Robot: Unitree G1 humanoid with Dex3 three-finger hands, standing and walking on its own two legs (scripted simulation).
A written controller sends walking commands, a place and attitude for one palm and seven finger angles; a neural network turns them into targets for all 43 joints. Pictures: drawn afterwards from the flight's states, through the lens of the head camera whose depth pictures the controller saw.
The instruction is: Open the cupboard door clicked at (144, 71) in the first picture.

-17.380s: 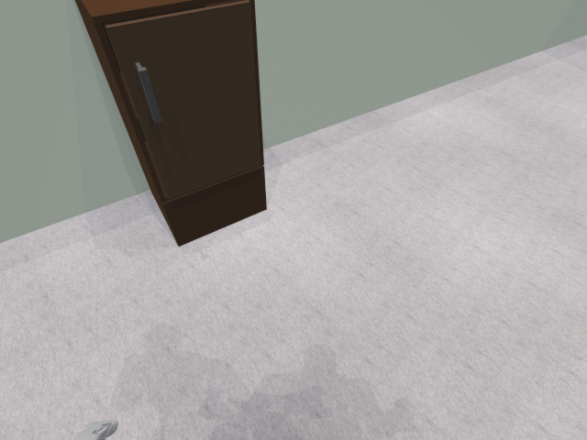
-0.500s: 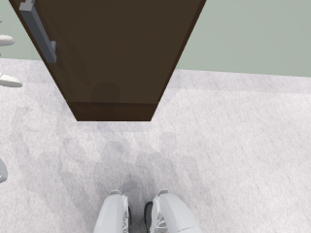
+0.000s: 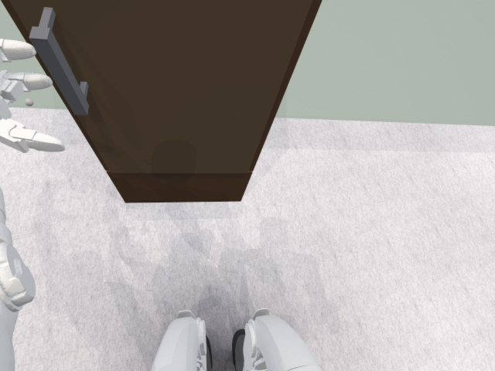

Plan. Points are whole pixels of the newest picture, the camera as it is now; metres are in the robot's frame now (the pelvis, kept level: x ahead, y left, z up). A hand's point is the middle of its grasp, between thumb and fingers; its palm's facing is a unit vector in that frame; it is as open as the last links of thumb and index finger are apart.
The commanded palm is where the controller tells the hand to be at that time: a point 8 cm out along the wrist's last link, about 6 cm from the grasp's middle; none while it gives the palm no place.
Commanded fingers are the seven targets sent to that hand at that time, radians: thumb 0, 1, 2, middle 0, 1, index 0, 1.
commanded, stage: slide the fingers in behind the handle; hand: left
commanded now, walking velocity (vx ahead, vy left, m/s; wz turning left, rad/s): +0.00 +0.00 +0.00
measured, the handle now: (66, 67) +0.56 +0.25 +0.05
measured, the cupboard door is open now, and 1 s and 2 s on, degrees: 0 0 1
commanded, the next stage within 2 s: close the thumb around the handle in 1.06 s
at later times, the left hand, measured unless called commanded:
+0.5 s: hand (62, 99) +0.51 +0.25 +0.05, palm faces +0.03 -1.00 -0.01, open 14.0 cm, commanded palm +0.49 +0.27 +0.05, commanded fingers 0.00 -0.50 0.30 -0.30 -1.20 -0.30 -1.20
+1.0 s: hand (67, 103) +0.50 +0.24 +0.05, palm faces +0.05 -1.00 -0.02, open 14.0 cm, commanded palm +0.49 +0.27 +0.05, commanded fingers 0.00 -0.50 0.30 -0.30 -1.20 -0.30 -1.20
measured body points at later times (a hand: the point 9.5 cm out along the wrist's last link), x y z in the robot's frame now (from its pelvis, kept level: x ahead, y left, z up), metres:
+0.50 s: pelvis +0.00 +0.00 +0.00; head +0.16 +0.04 +0.42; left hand +0.50 +0.30 +0.05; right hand +0.01 -0.27 -0.10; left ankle +0.01 +0.04 -0.64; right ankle +0.02 -0.10 -0.64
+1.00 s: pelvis +0.00 -0.01 +0.00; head +0.16 +0.04 +0.42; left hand +0.49 +0.29 +0.05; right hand +0.02 -0.27 -0.10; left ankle +0.01 +0.04 -0.64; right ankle +0.02 -0.10 -0.64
